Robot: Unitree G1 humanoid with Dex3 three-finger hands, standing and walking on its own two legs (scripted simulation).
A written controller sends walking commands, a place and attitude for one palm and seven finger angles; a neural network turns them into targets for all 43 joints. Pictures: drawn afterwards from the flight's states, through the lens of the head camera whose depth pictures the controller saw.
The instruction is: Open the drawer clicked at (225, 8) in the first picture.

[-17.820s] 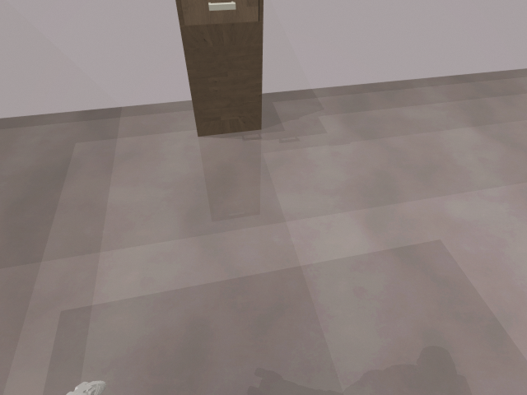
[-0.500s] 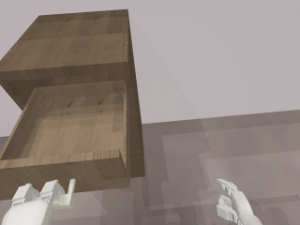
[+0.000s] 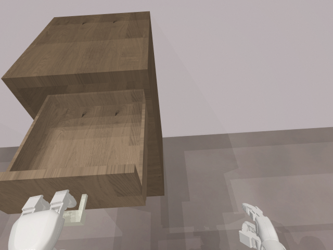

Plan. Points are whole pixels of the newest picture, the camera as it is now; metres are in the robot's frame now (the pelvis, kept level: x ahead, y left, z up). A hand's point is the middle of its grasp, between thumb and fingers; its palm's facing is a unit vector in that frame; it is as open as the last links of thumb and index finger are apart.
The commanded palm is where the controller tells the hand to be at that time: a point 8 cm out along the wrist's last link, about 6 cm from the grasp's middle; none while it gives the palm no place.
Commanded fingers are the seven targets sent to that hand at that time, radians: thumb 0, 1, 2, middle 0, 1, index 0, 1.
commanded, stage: open the thumb to release the handle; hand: left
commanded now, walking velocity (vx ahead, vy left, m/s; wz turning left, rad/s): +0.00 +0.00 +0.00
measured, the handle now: (57, 209) +0.19 +0.27 +0.03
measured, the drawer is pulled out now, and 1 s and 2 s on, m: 0.30 0.29 0.29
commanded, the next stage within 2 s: lift the hand off the handle in 0.06 s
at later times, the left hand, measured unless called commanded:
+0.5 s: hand (54, 235) +0.14 +0.27 +0.01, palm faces +0.03 -0.05 -1.00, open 13.8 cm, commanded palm +0.12 +0.28 +0.07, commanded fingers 0.00 -0.50 0.30 -0.30 -1.20 -0.30 -1.20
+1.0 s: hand (33, 221) +0.15 +0.29 +0.07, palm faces +0.07 -0.05 -1.00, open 13.2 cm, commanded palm +0.13 +0.28 +0.14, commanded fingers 0.00 -0.50 0.30 -0.30 -1.20 -0.30 -1.20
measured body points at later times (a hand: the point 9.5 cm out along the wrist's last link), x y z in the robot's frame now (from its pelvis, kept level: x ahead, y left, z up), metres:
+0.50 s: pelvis -0.01 -0.01 +0.00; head +0.01 -0.03 +0.45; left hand +0.13 +0.27 +0.06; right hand +0.20 -0.23 -0.10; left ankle +0.01 +0.11 -0.69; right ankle -0.03 -0.10 -0.69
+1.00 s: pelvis -0.01 +0.00 +0.02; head +0.00 -0.02 +0.47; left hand +0.14 +0.28 +0.12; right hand +0.22 -0.21 -0.07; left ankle +0.01 +0.11 -0.69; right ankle -0.03 -0.10 -0.69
